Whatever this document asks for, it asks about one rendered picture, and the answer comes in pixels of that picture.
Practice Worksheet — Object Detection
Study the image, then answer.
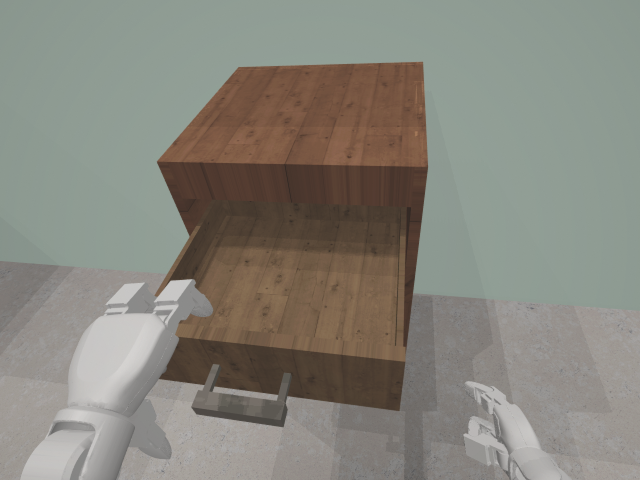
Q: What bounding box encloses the robot left forearm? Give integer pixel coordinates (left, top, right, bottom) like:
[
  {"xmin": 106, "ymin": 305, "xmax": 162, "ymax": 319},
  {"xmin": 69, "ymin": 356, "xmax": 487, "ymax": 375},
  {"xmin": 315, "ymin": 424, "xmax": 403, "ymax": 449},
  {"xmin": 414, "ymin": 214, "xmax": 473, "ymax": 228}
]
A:
[{"xmin": 20, "ymin": 406, "xmax": 135, "ymax": 480}]

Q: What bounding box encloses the robot right hand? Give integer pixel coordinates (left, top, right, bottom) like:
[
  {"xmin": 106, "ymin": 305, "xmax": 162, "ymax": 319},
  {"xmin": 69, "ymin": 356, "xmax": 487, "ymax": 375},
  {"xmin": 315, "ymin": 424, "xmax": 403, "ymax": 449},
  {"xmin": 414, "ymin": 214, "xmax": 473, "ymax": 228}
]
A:
[{"xmin": 463, "ymin": 381, "xmax": 542, "ymax": 477}]

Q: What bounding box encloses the cabinet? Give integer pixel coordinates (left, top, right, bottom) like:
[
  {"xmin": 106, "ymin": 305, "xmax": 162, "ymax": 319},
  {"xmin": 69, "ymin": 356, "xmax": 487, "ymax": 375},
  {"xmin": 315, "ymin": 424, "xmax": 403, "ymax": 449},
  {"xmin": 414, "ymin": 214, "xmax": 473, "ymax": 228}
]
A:
[{"xmin": 157, "ymin": 62, "xmax": 428, "ymax": 348}]

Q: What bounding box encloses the handle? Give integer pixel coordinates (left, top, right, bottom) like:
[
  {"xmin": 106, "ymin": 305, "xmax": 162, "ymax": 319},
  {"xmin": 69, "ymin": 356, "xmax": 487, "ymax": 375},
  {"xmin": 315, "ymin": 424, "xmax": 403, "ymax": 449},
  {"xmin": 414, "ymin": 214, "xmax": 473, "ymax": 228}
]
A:
[{"xmin": 191, "ymin": 364, "xmax": 292, "ymax": 427}]

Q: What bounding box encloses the robot right forearm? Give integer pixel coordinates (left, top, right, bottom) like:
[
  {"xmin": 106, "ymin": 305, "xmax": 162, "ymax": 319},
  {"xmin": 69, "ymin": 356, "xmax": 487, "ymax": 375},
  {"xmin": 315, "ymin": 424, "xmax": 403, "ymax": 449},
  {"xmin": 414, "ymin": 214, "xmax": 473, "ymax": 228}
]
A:
[{"xmin": 508, "ymin": 447, "xmax": 572, "ymax": 480}]

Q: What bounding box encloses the drawer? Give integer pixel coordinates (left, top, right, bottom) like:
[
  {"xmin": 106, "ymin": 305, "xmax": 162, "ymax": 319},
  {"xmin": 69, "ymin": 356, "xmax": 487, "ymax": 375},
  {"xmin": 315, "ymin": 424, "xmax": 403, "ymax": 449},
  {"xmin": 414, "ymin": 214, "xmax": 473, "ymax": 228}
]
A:
[{"xmin": 154, "ymin": 200, "xmax": 406, "ymax": 411}]

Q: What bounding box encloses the robot left hand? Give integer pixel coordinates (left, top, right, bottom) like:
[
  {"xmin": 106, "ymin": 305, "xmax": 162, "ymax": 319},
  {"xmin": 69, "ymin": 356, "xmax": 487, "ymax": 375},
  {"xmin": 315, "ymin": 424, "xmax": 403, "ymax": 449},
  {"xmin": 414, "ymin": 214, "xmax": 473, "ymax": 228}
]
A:
[{"xmin": 67, "ymin": 279, "xmax": 213, "ymax": 459}]

